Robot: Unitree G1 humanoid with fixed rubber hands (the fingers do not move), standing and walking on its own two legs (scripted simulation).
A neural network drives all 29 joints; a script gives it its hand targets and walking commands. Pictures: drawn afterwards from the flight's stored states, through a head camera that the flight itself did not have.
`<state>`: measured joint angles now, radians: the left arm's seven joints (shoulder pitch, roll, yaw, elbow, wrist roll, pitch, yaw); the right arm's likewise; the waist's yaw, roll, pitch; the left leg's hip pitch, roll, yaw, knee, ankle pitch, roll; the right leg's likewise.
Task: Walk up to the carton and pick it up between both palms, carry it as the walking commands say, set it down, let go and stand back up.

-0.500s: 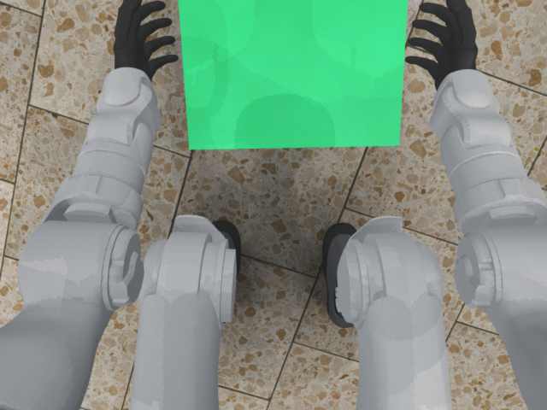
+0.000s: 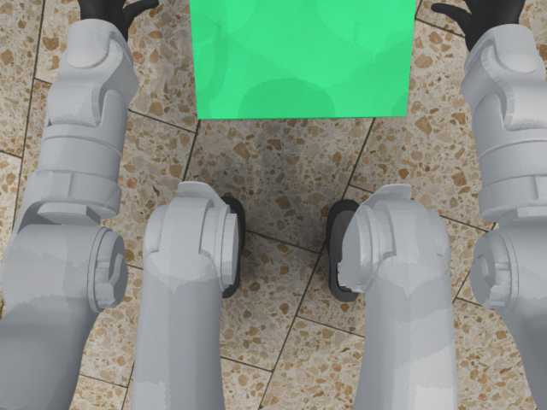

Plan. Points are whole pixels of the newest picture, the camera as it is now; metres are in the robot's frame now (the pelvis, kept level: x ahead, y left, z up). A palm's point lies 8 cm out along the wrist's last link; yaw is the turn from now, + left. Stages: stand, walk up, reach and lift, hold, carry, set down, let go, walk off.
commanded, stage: set down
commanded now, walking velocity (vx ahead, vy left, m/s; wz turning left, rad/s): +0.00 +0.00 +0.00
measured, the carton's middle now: (296, 19) +0.55 -0.01 -0.28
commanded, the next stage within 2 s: let go in 1.08 s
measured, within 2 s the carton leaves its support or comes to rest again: neither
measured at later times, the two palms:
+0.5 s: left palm out of the picture +0.52 +0.20 -0.01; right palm out of the picture +0.52 -0.22 -0.01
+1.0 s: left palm out of the picture +0.51 +0.20 +0.15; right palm out of the picture +0.52 -0.23 +0.15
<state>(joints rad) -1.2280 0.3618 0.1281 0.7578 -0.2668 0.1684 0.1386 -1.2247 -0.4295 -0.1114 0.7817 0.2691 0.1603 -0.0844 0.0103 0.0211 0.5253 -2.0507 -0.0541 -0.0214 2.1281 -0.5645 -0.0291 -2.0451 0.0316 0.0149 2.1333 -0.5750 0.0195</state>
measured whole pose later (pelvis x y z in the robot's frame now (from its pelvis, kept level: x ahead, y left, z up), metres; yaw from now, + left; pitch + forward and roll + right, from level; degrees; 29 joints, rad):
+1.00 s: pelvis +0.06 +0.00 +0.24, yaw -1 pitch +43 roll +0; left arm -0.81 0.20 0.27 0.75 -0.06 0.13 0.03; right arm -0.87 -0.31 -0.25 0.83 0.06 0.12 0.06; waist 0.02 0.00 -0.14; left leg -1.55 -0.03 -0.04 1.17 -0.38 -0.02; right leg -1.55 0.04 0.04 1.17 -0.37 0.01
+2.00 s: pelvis +0.13 +0.00 +0.37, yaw -1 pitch -2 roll +0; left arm 0.24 0.21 0.06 0.43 0.01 0.09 -0.06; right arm 0.23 -0.22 -0.04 0.44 -0.02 0.09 0.07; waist 0.01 0.00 0.10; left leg -0.17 -0.02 -0.05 0.49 -0.27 -0.01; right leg -0.18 0.02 0.04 0.50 -0.27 0.00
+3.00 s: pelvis +0.13 +0.01 +0.38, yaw +0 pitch -3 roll +0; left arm 0.21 0.32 0.01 0.92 0.03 0.01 0.01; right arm 0.21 -0.31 -0.01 0.90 -0.03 0.00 -0.02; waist 0.01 -0.01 0.01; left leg -0.14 -0.03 -0.05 0.43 -0.25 0.02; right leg -0.13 0.00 0.03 0.41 -0.24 0.02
